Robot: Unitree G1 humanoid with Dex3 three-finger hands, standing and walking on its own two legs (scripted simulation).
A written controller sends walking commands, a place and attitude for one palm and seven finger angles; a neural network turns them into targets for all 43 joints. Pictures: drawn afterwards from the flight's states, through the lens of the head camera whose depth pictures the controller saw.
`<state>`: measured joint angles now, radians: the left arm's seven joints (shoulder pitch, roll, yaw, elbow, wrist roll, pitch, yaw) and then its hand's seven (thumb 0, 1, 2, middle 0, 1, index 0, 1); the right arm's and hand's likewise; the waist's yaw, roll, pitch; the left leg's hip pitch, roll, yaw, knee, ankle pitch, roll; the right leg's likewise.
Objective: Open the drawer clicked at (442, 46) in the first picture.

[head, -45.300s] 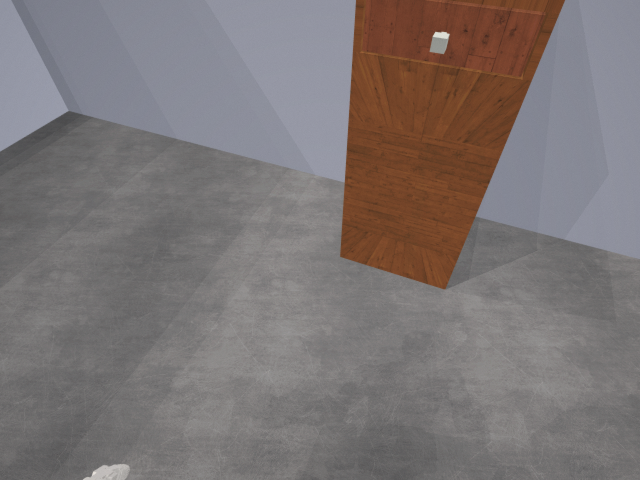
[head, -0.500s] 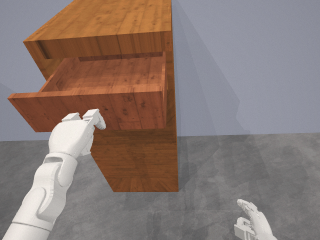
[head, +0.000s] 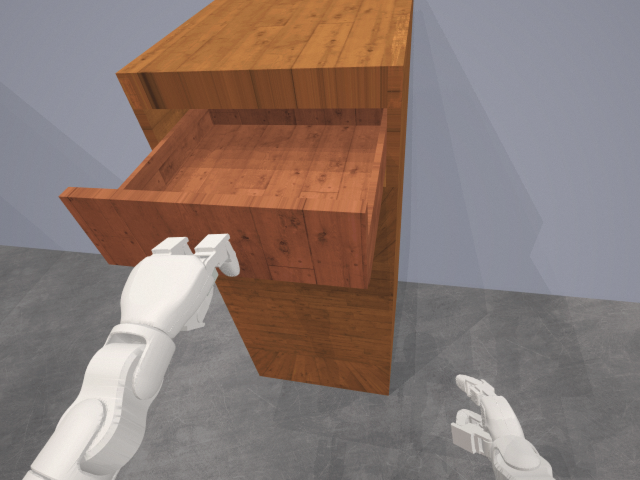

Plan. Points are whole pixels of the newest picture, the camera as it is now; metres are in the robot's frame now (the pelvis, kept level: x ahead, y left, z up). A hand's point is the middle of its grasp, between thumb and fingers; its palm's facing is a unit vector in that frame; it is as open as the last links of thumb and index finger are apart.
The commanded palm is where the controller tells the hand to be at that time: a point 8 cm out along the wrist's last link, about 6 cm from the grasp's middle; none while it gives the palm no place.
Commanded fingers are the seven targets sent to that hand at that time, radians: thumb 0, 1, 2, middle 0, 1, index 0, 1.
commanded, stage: pull the drawer open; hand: left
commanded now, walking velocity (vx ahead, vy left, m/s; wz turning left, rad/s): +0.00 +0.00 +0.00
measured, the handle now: (202, 264) +0.31 +0.19 +0.14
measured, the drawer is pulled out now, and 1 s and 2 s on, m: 0.22 0.30 0.30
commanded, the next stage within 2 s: open the thumb to release the handle in 0.82 s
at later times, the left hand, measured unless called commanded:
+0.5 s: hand (170, 360) +0.20 +0.19 +0.11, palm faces +0.05 -0.15 -0.99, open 6.3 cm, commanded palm +0.14 +0.21 +0.18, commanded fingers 0.00 0.90 0.90 -0.40 -1.35 -0.40 -1.35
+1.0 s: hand (162, 373) +0.19 +0.20 +0.12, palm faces +0.09 -0.14 -0.99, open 6.2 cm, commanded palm +0.16 +0.21 +0.18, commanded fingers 0.00 0.55 0.75 -0.38 -1.31 -0.38 -1.31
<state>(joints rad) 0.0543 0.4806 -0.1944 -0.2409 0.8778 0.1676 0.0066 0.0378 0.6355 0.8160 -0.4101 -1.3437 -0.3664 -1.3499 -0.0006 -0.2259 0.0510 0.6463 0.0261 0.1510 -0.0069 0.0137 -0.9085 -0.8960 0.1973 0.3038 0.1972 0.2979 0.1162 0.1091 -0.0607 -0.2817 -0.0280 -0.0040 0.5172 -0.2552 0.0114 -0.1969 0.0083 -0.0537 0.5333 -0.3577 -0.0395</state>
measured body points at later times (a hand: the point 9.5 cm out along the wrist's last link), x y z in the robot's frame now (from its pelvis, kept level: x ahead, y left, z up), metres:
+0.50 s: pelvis +0.00 -0.01 +0.00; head -0.01 -0.05 +0.44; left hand +0.19 +0.20 +0.17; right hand +0.17 -0.27 -0.10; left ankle +0.01 +0.12 -0.73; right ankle -0.05 -0.09 -0.73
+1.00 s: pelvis -0.01 +0.00 +0.00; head -0.03 -0.05 +0.44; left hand +0.18 +0.20 +0.17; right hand +0.23 -0.19 -0.09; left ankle +0.01 +0.12 -0.73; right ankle -0.05 -0.09 -0.73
